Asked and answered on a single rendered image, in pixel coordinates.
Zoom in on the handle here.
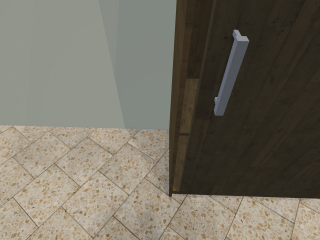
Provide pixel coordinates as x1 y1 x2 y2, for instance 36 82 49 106
214 30 249 116

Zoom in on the wardrobe door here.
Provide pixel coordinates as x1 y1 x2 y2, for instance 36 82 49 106
179 0 320 199

